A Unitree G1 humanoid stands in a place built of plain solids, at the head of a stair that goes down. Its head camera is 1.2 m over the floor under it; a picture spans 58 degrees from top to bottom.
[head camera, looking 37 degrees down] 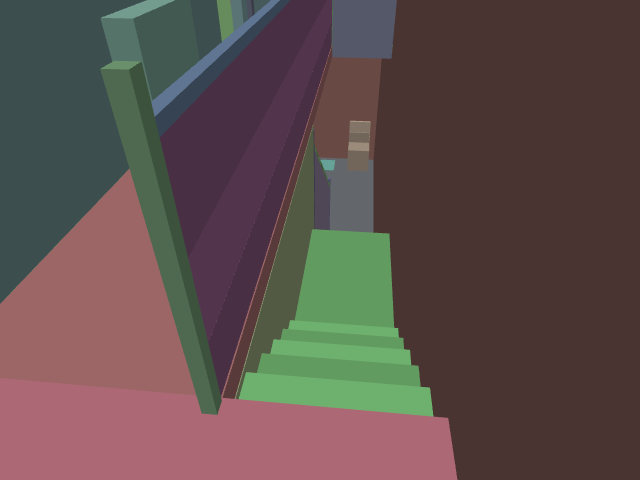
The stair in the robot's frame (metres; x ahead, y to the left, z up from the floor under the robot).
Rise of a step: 0.17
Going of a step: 0.22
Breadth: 0.68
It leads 5 degrees to the right of straight ahead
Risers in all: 6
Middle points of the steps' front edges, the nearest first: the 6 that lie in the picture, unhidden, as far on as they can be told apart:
0.74 -0.04 0.00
0.97 -0.06 -0.17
1.19 -0.08 -0.34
1.41 -0.10 -0.52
1.64 -0.13 -0.69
1.86 -0.15 -0.86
